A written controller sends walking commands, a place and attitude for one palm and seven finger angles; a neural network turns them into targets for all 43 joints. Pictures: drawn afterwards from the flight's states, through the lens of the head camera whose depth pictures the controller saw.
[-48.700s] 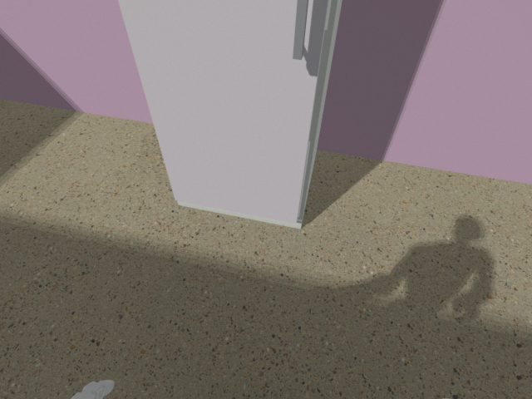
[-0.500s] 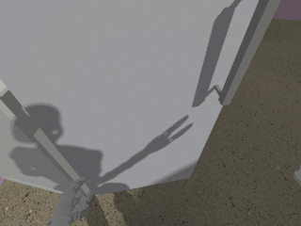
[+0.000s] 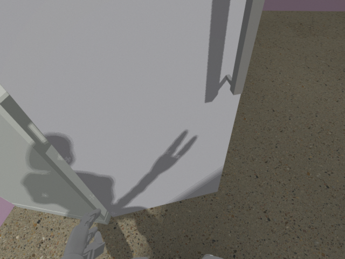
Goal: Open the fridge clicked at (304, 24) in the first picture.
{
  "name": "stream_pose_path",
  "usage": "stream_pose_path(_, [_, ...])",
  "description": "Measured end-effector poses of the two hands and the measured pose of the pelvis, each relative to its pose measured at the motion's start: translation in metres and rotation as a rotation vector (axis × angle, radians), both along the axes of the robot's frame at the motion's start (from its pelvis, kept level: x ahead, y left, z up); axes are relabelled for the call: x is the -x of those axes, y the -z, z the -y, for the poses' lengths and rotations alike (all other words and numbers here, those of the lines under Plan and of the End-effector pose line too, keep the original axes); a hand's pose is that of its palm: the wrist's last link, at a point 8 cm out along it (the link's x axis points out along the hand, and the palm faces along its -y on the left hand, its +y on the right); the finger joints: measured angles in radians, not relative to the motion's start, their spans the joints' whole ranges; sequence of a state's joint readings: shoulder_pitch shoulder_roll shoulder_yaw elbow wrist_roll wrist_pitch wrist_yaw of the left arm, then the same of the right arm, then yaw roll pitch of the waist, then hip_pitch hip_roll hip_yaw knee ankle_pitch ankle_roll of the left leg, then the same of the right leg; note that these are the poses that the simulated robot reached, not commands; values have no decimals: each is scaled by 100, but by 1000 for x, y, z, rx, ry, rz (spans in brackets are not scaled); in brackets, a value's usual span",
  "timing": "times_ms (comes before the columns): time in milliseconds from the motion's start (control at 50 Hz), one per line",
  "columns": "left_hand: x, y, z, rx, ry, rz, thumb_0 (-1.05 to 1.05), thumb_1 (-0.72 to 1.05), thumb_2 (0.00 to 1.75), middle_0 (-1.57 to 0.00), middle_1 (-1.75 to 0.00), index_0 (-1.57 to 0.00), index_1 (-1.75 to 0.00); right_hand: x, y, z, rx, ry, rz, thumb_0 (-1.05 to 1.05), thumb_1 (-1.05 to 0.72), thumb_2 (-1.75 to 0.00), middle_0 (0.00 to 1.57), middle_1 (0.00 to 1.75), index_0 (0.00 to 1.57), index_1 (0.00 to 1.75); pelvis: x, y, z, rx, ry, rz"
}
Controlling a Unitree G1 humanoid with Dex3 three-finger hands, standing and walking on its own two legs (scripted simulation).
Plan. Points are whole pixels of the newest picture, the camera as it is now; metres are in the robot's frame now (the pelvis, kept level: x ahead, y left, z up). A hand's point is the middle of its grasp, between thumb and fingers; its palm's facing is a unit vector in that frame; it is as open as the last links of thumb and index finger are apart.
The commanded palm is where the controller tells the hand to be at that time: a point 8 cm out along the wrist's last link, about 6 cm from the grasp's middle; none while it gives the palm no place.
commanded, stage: step back with the hand held close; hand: right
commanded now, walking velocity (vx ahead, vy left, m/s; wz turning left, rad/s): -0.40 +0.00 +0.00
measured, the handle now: (242, 34) +0.52 -0.14 +0.26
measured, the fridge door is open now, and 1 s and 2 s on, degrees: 67 67 67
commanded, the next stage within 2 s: stop stepping back and stand still in 0.64 s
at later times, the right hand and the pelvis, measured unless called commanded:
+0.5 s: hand out of the picture +0.13 -0.25 +0.19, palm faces +0.28 +0.87 -0.40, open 7.4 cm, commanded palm +0.09 -0.30 +0.20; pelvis -0.08 -0.01 +0.01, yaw +4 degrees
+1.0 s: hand out of the picture +0.01 -0.37 +0.19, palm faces +0.45 +0.84 -0.31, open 7.4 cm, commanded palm -0.02 -0.39 +0.20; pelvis -0.18 -0.09 -0.01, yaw +4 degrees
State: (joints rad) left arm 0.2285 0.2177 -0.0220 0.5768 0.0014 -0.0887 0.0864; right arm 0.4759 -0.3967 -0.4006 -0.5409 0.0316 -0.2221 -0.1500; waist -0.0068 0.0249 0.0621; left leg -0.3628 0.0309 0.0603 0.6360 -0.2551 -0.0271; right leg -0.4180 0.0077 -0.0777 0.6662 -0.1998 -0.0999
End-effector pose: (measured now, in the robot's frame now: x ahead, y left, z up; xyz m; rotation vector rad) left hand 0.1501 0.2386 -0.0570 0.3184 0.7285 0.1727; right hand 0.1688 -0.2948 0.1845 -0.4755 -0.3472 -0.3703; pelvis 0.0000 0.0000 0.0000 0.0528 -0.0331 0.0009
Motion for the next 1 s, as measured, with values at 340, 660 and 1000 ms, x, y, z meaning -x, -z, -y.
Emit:
stream_pose_path(340, [35,-3,18,60,23,10,2,90,90,-21,-30,-20,-30,36,-13,-3,36,-85,-60,2,-89,-90,20,30,21,30,62,-13,6,-36,-63,-63])
stream_pose_path(660, [117,-23,24,-79,-69,7,2,91,90,-20,-30,-20,-30,78,-7,53,-23,-66,68,1,-89,-90,21,30,21,30,110,-10,39,-58,-50,-14])
stream_pose_path(1000, [199,-2,97,-8,-63,28,2,90,90,-21,-30,-21,-30,200,-11,115,-6,-25,134,1,-89,-90,21,30,21,31,178,8,95,-43,-64,10])
